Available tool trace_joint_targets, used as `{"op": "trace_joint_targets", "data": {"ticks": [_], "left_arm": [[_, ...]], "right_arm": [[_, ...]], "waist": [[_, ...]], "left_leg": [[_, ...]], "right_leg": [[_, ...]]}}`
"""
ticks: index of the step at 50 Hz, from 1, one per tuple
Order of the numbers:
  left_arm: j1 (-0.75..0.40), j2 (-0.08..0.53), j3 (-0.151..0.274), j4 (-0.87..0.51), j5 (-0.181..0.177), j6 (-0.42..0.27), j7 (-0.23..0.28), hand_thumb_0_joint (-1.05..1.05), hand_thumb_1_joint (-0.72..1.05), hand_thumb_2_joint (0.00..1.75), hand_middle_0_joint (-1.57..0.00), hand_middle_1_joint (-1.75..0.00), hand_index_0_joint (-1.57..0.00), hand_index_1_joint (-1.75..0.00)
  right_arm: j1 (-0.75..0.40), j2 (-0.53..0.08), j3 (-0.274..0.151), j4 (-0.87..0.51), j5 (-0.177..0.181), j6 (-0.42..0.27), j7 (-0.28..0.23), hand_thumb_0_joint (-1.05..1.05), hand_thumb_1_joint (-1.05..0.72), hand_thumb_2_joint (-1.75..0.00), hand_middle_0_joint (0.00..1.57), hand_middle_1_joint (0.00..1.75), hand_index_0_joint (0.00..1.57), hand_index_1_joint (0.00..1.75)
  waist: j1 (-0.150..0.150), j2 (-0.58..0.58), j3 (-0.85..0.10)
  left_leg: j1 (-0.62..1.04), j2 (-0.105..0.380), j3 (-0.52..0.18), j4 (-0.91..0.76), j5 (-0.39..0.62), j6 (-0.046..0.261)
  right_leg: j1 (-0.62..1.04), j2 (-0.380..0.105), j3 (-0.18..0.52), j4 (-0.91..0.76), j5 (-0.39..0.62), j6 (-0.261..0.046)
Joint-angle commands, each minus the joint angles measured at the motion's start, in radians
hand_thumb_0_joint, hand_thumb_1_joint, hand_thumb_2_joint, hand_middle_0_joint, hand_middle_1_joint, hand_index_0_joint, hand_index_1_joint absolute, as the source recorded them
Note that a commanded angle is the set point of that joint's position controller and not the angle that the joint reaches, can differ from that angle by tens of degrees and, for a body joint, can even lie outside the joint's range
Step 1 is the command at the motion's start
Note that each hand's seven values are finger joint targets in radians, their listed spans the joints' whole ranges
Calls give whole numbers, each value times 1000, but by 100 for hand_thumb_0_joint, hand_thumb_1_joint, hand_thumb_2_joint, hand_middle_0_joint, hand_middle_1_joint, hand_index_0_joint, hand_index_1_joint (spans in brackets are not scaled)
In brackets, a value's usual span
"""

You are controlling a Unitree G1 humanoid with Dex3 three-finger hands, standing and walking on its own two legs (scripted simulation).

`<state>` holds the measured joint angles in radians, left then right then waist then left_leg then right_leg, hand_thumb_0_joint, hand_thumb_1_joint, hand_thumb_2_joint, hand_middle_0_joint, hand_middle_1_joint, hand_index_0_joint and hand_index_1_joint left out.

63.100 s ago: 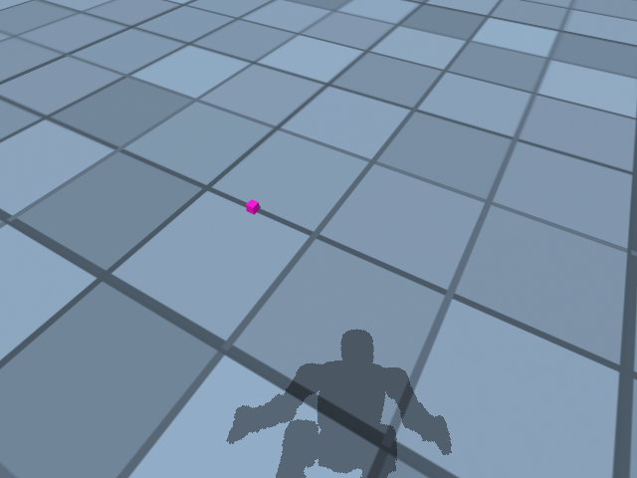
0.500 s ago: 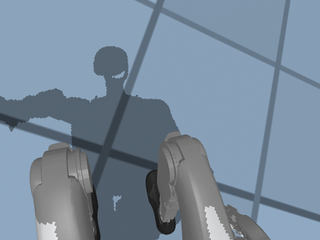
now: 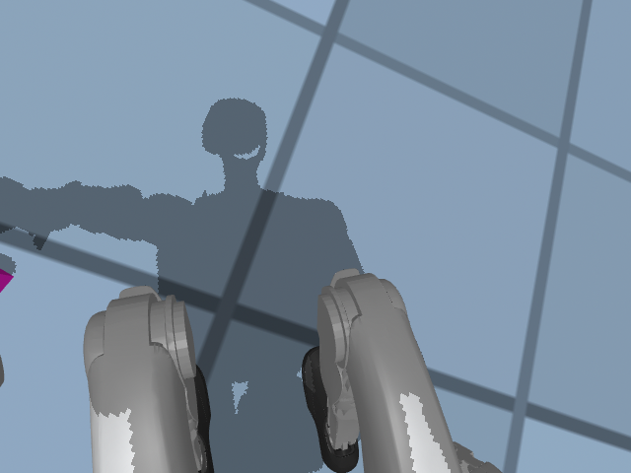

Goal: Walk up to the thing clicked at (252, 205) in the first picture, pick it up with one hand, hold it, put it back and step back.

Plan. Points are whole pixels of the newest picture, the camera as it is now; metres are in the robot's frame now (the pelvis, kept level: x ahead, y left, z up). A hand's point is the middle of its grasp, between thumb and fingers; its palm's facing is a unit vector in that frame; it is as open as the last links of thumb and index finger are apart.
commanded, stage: approach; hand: left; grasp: from above
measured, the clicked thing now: out of the picture +0.35 +0.43 -0.31
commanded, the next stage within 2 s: rest palm in 0.14 s
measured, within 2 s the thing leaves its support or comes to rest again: neither
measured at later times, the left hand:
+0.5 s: hand out of the picture +0.35 +0.40 -0.23, palm faces -0.01 -0.49 -0.87, open 13.4 cm
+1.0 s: hand out of the picture +0.36 +0.39 -0.26, palm faces -0.04 -0.45 -0.89, open 12.6 cm
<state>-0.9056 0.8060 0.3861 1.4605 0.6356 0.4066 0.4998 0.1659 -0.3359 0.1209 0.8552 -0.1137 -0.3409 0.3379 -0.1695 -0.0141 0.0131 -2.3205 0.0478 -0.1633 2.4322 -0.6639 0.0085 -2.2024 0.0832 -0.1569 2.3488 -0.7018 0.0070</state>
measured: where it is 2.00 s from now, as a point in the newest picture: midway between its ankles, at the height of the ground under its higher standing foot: (265, 439)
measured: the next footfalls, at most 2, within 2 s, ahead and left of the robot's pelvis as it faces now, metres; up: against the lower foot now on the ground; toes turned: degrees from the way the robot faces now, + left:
none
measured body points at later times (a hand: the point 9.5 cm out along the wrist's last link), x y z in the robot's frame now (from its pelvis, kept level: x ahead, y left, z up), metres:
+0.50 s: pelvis -0.01 +0.00 -0.01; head +0.26 +0.12 +0.33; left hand +0.36 +0.42 -0.18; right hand +0.05 -0.26 -0.07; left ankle +0.08 +0.13 -0.29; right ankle +0.10 -0.11 -0.29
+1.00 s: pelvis -0.01 +0.00 -0.02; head +0.26 +0.11 +0.32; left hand +0.36 +0.41 -0.21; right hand +0.04 -0.24 -0.08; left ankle +0.08 +0.13 -0.29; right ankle +0.10 -0.11 -0.29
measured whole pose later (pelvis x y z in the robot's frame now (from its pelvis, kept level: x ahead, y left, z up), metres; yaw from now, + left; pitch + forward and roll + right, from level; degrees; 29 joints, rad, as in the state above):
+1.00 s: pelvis -0.01 +0.00 -0.02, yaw -4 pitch +22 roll -13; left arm -1.04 1.06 0.50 1.77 0.61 0.28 0.71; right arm 0.05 -0.39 0.32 0.77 -0.21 -0.45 0.38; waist -0.30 -0.18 0.26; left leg -2.29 0.05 -0.26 2.53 -0.65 0.00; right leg -2.15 0.11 -0.23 2.38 -0.65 0.02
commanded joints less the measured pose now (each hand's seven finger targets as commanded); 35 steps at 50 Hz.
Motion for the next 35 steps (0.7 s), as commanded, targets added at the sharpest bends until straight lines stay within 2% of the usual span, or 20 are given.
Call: {"op": "trace_joint_targets", "data": {"ticks": [1,2,4,5,7,9,12,13,15,17,20,21,23,26,28,31,32,33,34,35], "left_arm": [[-192,282,-4,-55,55,-36,28,0,-44,88,-21,-86,-19,-89],[-212,243,-32,-17,61,-54,31,0,-43,88,-21,-86,-19,-89],[-231,300,-24,54,77,-88,49,0,-40,86,-23,-85,-21,-88],[-266,349,-21,57,93,-107,62,0,-38,84,-25,-84,-23,-86],[-272,427,10,86,115,-137,96,0,-34,82,-26,-83,-25,-84],[-296,445,30,116,123,-156,141,0,-35,82,-27,-80,-25,-83],[-337,455,68,151,104,-175,206,0,-35,83,-28,-79,-25,-82],[-348,461,88,167,90,-175,230,0,-38,87,-29,-73,-25,-78],[-362,454,97,188,52,-169,249,0,-43,92,-26,-73,-20,-79],[-370,441,105,233,21,-151,252,0,-45,93,-26,-72,-19,-79],[-366,474,114,262,-7,-125,237,0,-41,91,-29,-68,-22,-75],[-360,495,119,266,1,-118,234,0,-40,90,-29,-68,-23,-75],[-369,507,81,237,24,-105,218,0,-39,90,-29,-69,-23,-76],[-371,519,64,190,47,-98,217,0,-37,87,-29,-72,-24,-77],[-346,512,64,191,59,-101,229,0,-35,85,-30,-70,-26,-75],[-300,487,64,207,53,-106,233,0,-39,87,-29,-72,-23,-78],[-270,485,83,222,40,-106,235,0,-39,87,-28,-73,-23,-78],[-267,478,77,208,30,-106,234,0,-37,86,-29,-72,-24,-77],[-243,473,105,226,5,-106,239,0,-36,86,-30,-70,-25,-75],[-261,465,92,208,1,-108,237,0,-35,84,-31,-70,-26,-75]], "right_arm": [[209,-269,-73,17,3,-18,-12,0,-91,-90,20,30,20,30],[189,-268,-64,-4,1,-29,-13,0,-90,-90,20,30,20,30],[162,-270,-45,-17,-12,-52,-26,0,-90,-90,20,30,20,30],[159,-279,-33,-21,-19,-62,-35,0,-90,-90,20,30,20,30],[146,-295,-19,-24,-32,-82,-47,0,-90,-90,20,30,20,30],[137,-297,-1,-23,-45,-98,-53,0,-90,-90,20,30,20,30],[117,-301,12,-14,-66,-120,-54,0,-90,-90,20,30,20,30],[116,-303,25,-13,-71,-123,-49,0,-90,-90,20,30,20,30],[105,-309,36,-8,-83,-125,-45,0,-90,-91,20,30,20,30],[116,-321,44,-2,-85,-120,-34,0,-91,-91,20,30,20,30],[120,-338,58,-2,-82,-107,-20,0,-91,-91,20,30,20,30],[110,-340,61,2,-77,-103,-14,0,-91,-91,20,30,20,30],[106,-337,75,-7,-74,-93,-3,0,-90,-90,20,30,20,30],[82,-359,65,-43,-63,-81,10,0,-90,-90,20,30,20,30],[86,-360,66,-45,-62,-77,20,0,-91,-90,20,30,20,30],[124,-365,65,-28,-64,-79,39,0,-91,-91,20,30,20,30],[130,-364,67,-26,-60,-79,42,0,-91,-91,20,30,20,30],[129,-362,69,-42,-64,-81,46,0,-91,-91,20,30,20,30],[124,-364,74,-36,-59,-85,48,0,-91,-91,20,30,20,30],[132,-357,82,-41,-64,-88,51,0,-91,-91,20,30,20,30]], "waist": [[-27,195,-545],[-34,164,-528],[-47,115,-484],[-53,103,-463],[-54,72,-476],[-63,83,-499],[-75,153,-525],[-74,191,-535],[-89,226,-535],[-106,267,-536],[-101,328,-516],[-89,359,-516],[-90,421,-515],[-95,459,-520],[-99,458,-503],[-118,437,-473],[-112,422,-470],[-114,405,-460],[-106,381,-457],[-130,377,-452]], "left_leg": [[390,-4,53,-233,114,20],[363,-7,60,-221,89,24],[306,-16,82,-199,53,30],[277,-19,93,-180,29,36],[268,-20,104,-160,-2,40],[310,-14,105,-159,-4,36],[377,0,83,-175,8,21],[397,6,79,-177,18,17],[429,19,63,-172,45,7],[480,29,50,-175,88,-2],[536,40,31,-187,149,-15],[547,42,23,-195,165,-20],[600,48,6,-203,207,-31],[647,55,-20,-218,270,-41],[638,54,-29,-224,275,-40],[610,53,-30,-211,242,-32],[603,53,-36,-218,234,-31],[580,52,-28,-201,222,-24],[568,55,-35,-203,207,-22],[556,51,-31,-196,207,-20]], "right_leg": [[248,32,-29,-242,163,-27],[242,35,-25,-250,125,-29],[278,38,1,-281,58,-24],[277,36,16,-297,14,-21],[303,36,32,-319,-62,-22],[319,33,28,-324,-71,-26],[321,31,10,-314,-31,-30],[324,29,-4,-306,2,-29],[311,25,-20,-282,64,-25],[300,23,-48,-258,149,-21],[294,27,-74,-226,221,-22],[284,25,-83,-212,227,-24],[279,26,-97,-175,255,-31],[280,28,-111,-150,295,-36],[279,28,-118,-145,302,-36],[288,33,-125,-154,291,-30],[289,34,-129,-157,285,-29],[298,35,-123,-167,285,-25],[302,33,-129,-171,278,-23],[310,33,-126,-175,287,-20]]}}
